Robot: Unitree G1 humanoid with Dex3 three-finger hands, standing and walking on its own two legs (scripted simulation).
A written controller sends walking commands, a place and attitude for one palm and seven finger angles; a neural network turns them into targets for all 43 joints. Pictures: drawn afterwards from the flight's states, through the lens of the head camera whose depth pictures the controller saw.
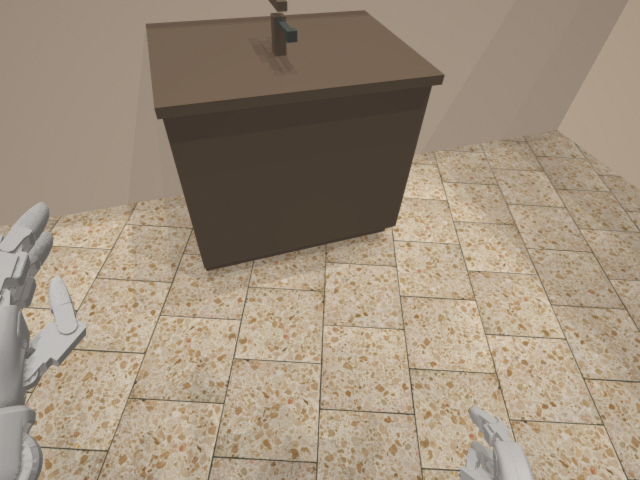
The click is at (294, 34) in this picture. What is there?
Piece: tap's lever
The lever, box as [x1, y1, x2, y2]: [285, 28, 296, 42]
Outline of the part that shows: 285,28 286,41 296,41 296,30 294,28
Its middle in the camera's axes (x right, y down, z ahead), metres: -0.08 -0.55 +1.04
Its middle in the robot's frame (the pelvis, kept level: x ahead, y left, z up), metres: +1.15 +0.15 +0.09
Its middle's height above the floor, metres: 0.86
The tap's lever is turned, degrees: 0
